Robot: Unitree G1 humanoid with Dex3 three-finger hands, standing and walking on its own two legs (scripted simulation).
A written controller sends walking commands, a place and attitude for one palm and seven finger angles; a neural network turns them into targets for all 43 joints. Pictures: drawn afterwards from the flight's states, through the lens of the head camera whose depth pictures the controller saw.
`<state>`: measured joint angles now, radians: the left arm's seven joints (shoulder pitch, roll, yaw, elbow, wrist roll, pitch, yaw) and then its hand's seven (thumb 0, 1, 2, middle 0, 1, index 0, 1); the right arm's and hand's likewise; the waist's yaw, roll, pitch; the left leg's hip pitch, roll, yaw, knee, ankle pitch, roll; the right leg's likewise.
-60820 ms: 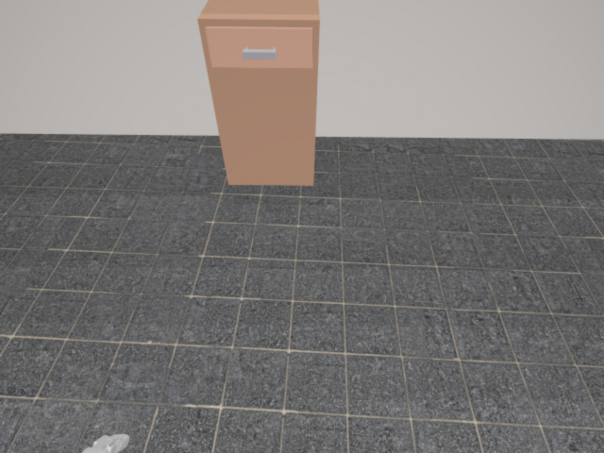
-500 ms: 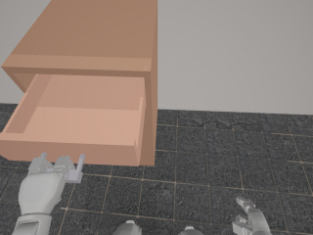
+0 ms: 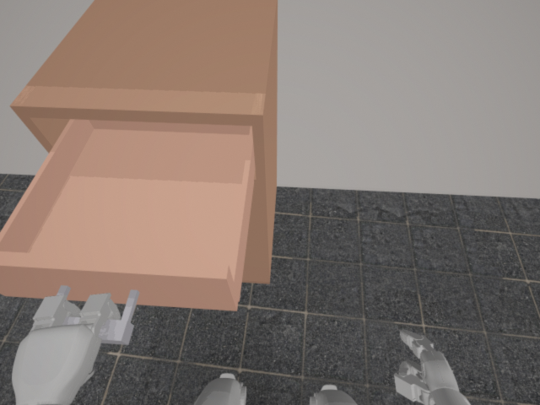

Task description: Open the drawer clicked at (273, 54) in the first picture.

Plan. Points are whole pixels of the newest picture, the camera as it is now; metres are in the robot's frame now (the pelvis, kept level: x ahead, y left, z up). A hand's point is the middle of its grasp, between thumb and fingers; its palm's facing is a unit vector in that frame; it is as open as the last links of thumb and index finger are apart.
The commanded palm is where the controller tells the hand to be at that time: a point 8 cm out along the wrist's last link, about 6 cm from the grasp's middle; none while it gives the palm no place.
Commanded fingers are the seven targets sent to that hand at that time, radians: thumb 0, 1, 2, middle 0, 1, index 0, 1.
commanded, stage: pull the drawer open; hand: left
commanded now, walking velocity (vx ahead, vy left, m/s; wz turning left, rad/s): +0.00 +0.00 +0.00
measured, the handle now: (91, 312) +0.24 +0.28 +0.00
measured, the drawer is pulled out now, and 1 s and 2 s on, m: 0.28 0.30 0.30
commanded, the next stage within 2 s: open the thumb to release the handle in 0.36 s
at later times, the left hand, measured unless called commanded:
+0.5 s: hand (74, 381) +0.15 +0.27 -0.02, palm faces -0.09 -0.05 -0.99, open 6.2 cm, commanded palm +0.13 +0.28 +0.03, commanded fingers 0.00 0.69 0.81 -0.38 -1.33 -0.38 -1.33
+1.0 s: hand (76, 377) +0.16 +0.27 -0.01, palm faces -0.04 -0.04 -1.00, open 12.7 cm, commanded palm +0.13 +0.28 +0.03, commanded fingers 0.00 -0.50 0.30 -0.30 -1.20 -0.30 -1.20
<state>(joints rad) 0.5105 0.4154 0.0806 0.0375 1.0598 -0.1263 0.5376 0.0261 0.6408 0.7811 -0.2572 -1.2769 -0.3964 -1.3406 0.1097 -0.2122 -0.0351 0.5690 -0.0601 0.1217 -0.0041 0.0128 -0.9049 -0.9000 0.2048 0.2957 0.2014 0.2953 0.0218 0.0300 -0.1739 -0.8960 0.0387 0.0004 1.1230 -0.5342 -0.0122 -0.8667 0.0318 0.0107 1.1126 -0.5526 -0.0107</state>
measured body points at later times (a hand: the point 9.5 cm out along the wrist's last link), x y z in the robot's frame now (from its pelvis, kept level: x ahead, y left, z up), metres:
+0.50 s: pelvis +0.00 +0.00 -0.01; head +0.07 -0.01 +0.44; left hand +0.15 +0.27 +0.04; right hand +0.20 -0.23 -0.11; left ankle +0.00 +0.13 -0.65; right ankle -0.01 -0.12 -0.65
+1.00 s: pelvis -0.01 +0.00 +0.00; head +0.05 -0.01 +0.44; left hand +0.15 +0.27 +0.04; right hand +0.19 -0.23 -0.11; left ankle +0.00 +0.13 -0.65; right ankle -0.01 -0.12 -0.65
